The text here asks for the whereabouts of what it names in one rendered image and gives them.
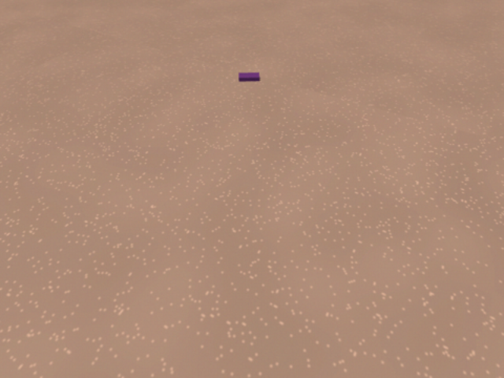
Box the small box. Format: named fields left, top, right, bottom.
left=239, top=72, right=259, bottom=82

